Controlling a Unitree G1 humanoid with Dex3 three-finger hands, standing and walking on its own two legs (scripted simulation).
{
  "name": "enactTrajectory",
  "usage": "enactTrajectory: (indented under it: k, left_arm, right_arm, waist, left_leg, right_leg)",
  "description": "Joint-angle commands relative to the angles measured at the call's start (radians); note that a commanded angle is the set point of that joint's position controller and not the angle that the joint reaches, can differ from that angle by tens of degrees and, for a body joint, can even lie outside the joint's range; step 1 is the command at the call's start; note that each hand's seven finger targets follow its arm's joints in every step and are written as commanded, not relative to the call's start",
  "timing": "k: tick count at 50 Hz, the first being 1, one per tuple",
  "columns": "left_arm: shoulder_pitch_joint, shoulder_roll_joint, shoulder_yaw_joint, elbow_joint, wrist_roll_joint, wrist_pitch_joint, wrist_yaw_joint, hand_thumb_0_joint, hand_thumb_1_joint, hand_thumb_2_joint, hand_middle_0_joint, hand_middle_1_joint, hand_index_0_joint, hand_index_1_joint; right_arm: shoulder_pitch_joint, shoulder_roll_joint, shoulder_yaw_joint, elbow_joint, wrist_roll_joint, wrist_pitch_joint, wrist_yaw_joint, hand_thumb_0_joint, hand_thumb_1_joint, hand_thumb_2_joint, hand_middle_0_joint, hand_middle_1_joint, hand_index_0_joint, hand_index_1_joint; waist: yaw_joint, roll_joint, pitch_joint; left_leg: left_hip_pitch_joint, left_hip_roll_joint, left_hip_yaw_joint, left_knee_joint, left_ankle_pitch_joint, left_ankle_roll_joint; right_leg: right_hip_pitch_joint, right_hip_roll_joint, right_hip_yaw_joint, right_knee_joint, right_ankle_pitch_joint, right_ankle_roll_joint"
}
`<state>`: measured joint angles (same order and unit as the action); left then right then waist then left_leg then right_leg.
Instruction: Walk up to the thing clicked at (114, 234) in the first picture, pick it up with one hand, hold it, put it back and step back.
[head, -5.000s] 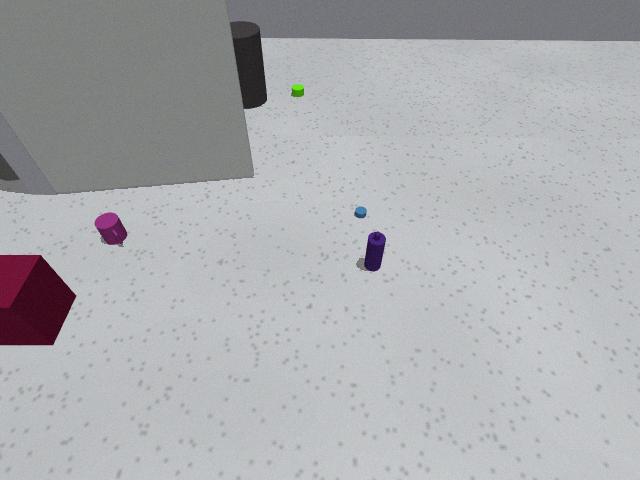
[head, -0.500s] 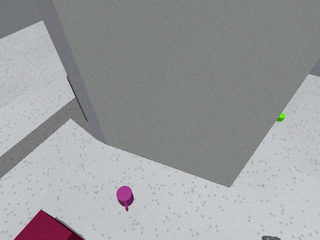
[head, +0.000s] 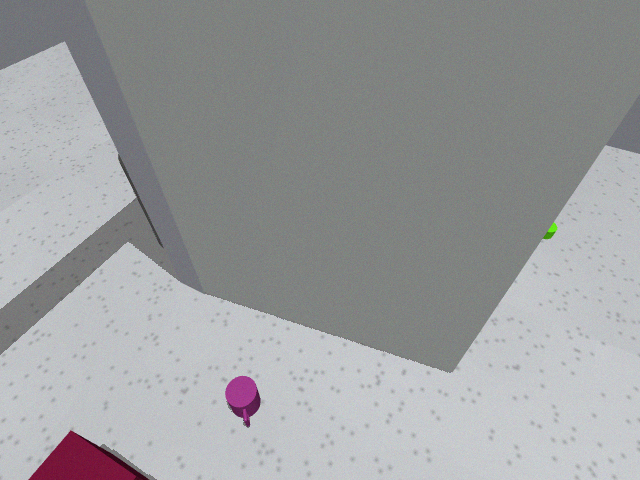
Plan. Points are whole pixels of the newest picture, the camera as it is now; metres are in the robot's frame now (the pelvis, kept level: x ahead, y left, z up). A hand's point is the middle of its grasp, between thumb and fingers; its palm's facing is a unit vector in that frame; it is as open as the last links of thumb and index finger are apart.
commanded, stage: walk up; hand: left
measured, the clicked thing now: (244, 402) +0.45 +0.23 -0.73
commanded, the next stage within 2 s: stand in 0.06 s
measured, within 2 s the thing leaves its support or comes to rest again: neither
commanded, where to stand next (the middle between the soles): +0.04 +0.00 m, yaw +1 degrees
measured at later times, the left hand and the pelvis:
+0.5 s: hand out of the picture +0.09 +0.25 -0.16, palm faces -0.01 -0.94 -0.35, open 7.4 cm; pelvis +0.01 +0.00 +0.00, yaw +1 degrees
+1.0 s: hand out of the picture +0.10 +0.25 -0.15, palm faces -0.01 -0.94 -0.35, open 7.4 cm; pelvis +0.02 -0.01 +0.00, yaw +1 degrees
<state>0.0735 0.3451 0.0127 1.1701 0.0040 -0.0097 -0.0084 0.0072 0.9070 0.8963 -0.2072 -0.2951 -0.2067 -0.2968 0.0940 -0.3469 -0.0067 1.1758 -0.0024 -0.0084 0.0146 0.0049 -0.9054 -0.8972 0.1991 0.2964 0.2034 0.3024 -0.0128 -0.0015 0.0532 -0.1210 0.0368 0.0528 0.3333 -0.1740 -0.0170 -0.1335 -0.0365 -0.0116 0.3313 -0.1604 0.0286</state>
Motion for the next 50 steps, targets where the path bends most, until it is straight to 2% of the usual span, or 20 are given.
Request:
enactTrajectory:
  k: [1,2,3,4,6,8,10,12,15,17,20,22,24,31,33,36,43,47,50]
  left_arm:
    - [-0.052,0.211,0.034,-0.062,0.003,-0.016,0.010,0.000,0.900,0.900,-0.200,-0.300,-0.200,-0.300]
    - [-0.056,0.210,0.033,-0.064,0.001,-0.016,0.010,0.000,0.900,0.900,-0.200,-0.300,-0.200,-0.300]
    - [-0.047,0.226,0.033,-0.071,0.002,-0.015,0.013,0.000,0.900,0.900,-0.200,-0.300,-0.200,-0.300]
    - [-0.047,0.213,0.029,-0.070,0.001,-0.016,0.015,0.000,0.900,0.900,-0.200,-0.300,-0.200,-0.300]
    - [-0.043,0.213,0.029,-0.071,0.003,-0.018,0.015,0.000,0.900,0.900,-0.200,-0.300,-0.200,-0.300]
    - [-0.042,0.218,0.030,-0.071,0.002,-0.018,0.015,0.000,0.900,0.900,-0.200,-0.300,-0.200,-0.300]
    - [-0.042,0.213,0.029,-0.074,0.003,-0.018,0.014,0.000,0.900,0.900,-0.200,-0.300,-0.200,-0.300]
    - [-0.034,0.212,0.027,-0.075,0.001,-0.018,0.014,0.000,0.900,0.900,-0.200,-0.300,-0.200,-0.300]
    - [-0.031,0.215,0.026,-0.080,0.005,-0.022,0.015,0.000,0.900,0.900,-0.200,-0.300,-0.200,-0.300]
    - [-0.036,0.223,0.030,-0.083,0.003,-0.023,0.015,0.000,0.900,0.900,-0.200,-0.300,-0.200,-0.300]
    - [-0.032,0.219,0.029,-0.080,0.003,-0.023,0.016,0.000,0.900,0.900,-0.200,-0.300,-0.200,-0.300]
    - [-0.033,0.224,0.030,-0.081,0.002,-0.023,0.016,0.000,0.900,0.900,-0.200,-0.300,-0.200,-0.300]
    - [-0.029,0.223,0.029,-0.081,0.002,-0.025,0.016,0.000,0.900,0.900,-0.200,-0.300,-0.200,-0.300]
    - [-0.024,0.223,0.029,-0.082,0.002,-0.021,0.017,0.000,0.900,0.900,-0.200,-0.300,-0.200,-0.300]
    - [-0.025,0.226,0.029,-0.086,0.003,-0.023,0.018,0.000,0.900,0.900,-0.200,-0.300,-0.200,-0.300]
    - [-0.015,0.220,0.028,-0.085,0.003,-0.022,0.017,0.000,0.900,0.900,-0.200,-0.300,-0.200,-0.300]
    - [-0.021,0.224,0.029,-0.091,0.004,-0.023,0.019,0.000,0.900,0.900,-0.200,-0.300,-0.200,-0.300]
    - [-0.015,0.224,0.028,-0.090,0.003,-0.022,0.019,0.000,0.900,0.900,-0.200,-0.300,-0.200,-0.300]
    - [-0.023,0.227,0.030,-0.092,0.004,-0.021,0.019,0.000,0.900,0.900,-0.200,-0.300,-0.200,-0.300]
  right_arm:
    - [-0.056,-0.216,-0.038,-0.066,-0.004,-0.024,-0.018,0.000,-0.900,-0.900,0.200,0.300,0.200,0.300]
    - [-0.052,-0.215,-0.036,-0.064,-0.004,-0.024,-0.018,0.000,-0.900,-0.900,0.200,0.300,0.200,0.300]
    - [-0.059,-0.214,-0.037,-0.075,-0.010,-0.022,-0.020,0.000,-0.900,-0.900,0.200,0.300,0.200,0.300]
    - [-0.066,-0.215,-0.037,-0.075,-0.009,-0.023,-0.020,0.000,-0.900,-0.900,0.200,0.300,0.200,0.300]
    - [-0.063,-0.218,-0.038,-0.075,-0.009,-0.022,-0.020,0.000,-0.900,-0.900,0.200,0.300,0.200,0.300]
    - [-0.062,-0.213,-0.036,-0.079,-0.009,-0.022,-0.019,0.000,-0.900,-0.900,0.200,0.300,0.200,0.300]
    - [-0.062,-0.218,-0.037,-0.080,-0.009,-0.022,-0.019,0.000,-0.900,-0.900,0.200,0.300,0.200,0.300]
    - [-0.061,-0.218,-0.037,-0.079,-0.008,-0.021,-0.018,0.000,-0.900,-0.900,0.200,0.300,0.200,0.300]
    - [-0.060,-0.221,-0.039,-0.083,-0.008,-0.022,-0.017,0.000,-0.900,-0.900,0.200,0.300,0.200,0.300]
    - [-0.056,-0.213,-0.037,-0.083,-0.009,-0.023,-0.017,0.000,-0.900,-0.900,0.200,0.300,0.200,0.300]
    - [-0.060,-0.215,-0.036,-0.084,-0.007,-0.024,-0.019,0.000,-0.900,-0.900,0.200,0.300,0.200,0.300]
    - [-0.055,-0.215,-0.036,-0.085,-0.007,-0.022,-0.019,0.000,-0.900,-0.900,0.200,0.300,0.200,0.300]
    - [-0.058,-0.213,-0.036,-0.086,-0.007,-0.022,-0.018,0.000,-0.900,-0.900,0.200,0.300,0.200,0.300]
    - [-0.062,-0.213,-0.034,-0.087,-0.006,-0.018,-0.019,0.000,-0.900,-0.900,0.200,0.300,0.200,0.300]
    - [-0.057,-0.213,-0.036,-0.089,-0.008,-0.019,-0.019,0.000,-0.900,-0.900,0.200,0.300,0.200,0.300]
    - [-0.060,-0.216,-0.035,-0.088,-0.007,-0.019,-0.020,0.000,-0.900,-0.900,0.200,0.300,0.200,0.300]
    - [-0.057,-0.214,-0.035,-0.092,-0.007,-0.020,-0.021,0.000,-0.900,-0.900,0.200,0.300,0.200,0.300]
    - [-0.052,-0.212,-0.035,-0.090,-0.007,-0.017,-0.020,0.000,-0.900,-0.900,0.200,0.300,0.200,0.300]
    - [-0.046,-0.211,-0.035,-0.092,-0.008,-0.017,-0.020,0.000,-0.900,-0.900,0.200,0.300,0.200,0.300]
  waist:
    - [0.009,0.007,-0.087]
    - [0.010,0.013,-0.078]
    - [0.008,0.010,-0.096]
    - [0.009,0.016,-0.082]
    - [0.009,0.016,-0.095]
    - [0.006,0.006,-0.066]
    - [0.007,0.009,-0.084]
    - [0.008,0.025,-0.070]
    - [0.007,0.013,-0.100]
    - [0.005,0.002,-0.093]
    - [0.004,0.015,-0.102]
    - [0.003,-0.001,-0.097]
    - [0.005,-0.004,-0.106]
    - [0.006,0.017,-0.079]
    - [0.005,-0.001,-0.098]
    - [0.009,0.026,-0.094]
    - [0.009,0.010,-0.097]
    - [0.007,0.003,-0.073]
    - [0.004,0.004,-0.091]
  left_leg:
    - [0.008,0.095,-0.096,-0.064,0.088,0.031]
    - [0.001,0.094,-0.097,-0.069,0.084,0.028]
    - [0.020,0.113,-0.103,-0.079,0.099,0.023]
    - [0.009,0.109,-0.107,-0.077,0.118,0.020]
    - [0.017,0.111,-0.102,-0.074,0.101,0.025]
    - [-0.001,0.103,-0.106,-0.089,0.055,0.020]
    - [0.022,0.107,-0.102,-0.076,0.098,0.023]
    - [0.006,0.102,-0.102,-0.085,0.057,0.019]
    - [0.031,0.110,-0.101,-0.067,0.119,0.026]
    - [0.029,0.107,-0.099,-0.071,0.108,0.024]
    - [0.048,0.112,-0.099,-0.063,0.165,0.026]
    - [0.043,0.108,-0.095,-0.065,0.143,0.026]
    - [0.059,0.113,-0.096,-0.060,0.192,0.024]
    - [0.036,0.103,-0.091,-0.069,0.132,0.019]
    - [0.050,0.113,-0.095,-0.063,0.168,0.022]
    - [0.047,0.110,-0.090,-0.061,0.162,0.022]
    - [0.058,0.114,-0.094,-0.062,0.185,0.022]
    - [0.044,0.109,-0.093,-0.069,0.140,0.018]
    - [0.040,0.111,-0.091,-0.069,0.133,0.025]
  right_leg:
    - [0.013,-0.095,0.084,-0.051,0.112,-0.036]
    - [0.015,-0.096,0.087,-0.049,0.116,-0.034]
    - [0.015,-0.100,0.079,-0.041,0.084,-0.041]
    - [0.008,-0.096,0.077,-0.051,0.088,-0.036]
    - [0.019,-0.104,0.083,-0.057,0.086,-0.037]
    - [0.007,-0.097,0.077,-0.062,0.042,-0.035]
    - [0.009,-0.105,0.082,-0.060,0.080,-0.037]
    - [0.002,-0.100,0.080,-0.074,0.040,-0.035]
    - [0.021,-0.110,0.078,-0.066,0.103,-0.038]
    - [0.017,-0.108,0.077,-0.066,0.096,-0.038]
    - [0.029,-0.111,0.076,-0.057,0.157,-0.038]
    - [0.027,-0.109,0.072,-0.062,0.139,-0.036]
    - [0.031,-0.110,0.071,-0.055,0.177,-0.039]
    - [0.025,-0.108,0.073,-0.073,0.130,-0.036]
    - [0.037,-0.109,0.069,-0.062,0.156,-0.041]
    - [0.037,-0.111,0.072,-0.067,0.160,-0.040]
    - [0.038,-0.109,0.068,-0.062,0.181,-0.040]
    - [0.022,-0.103,0.066,-0.075,0.126,-0.037]
    - [0.043,-0.108,0.068,-0.071,0.130,-0.044]
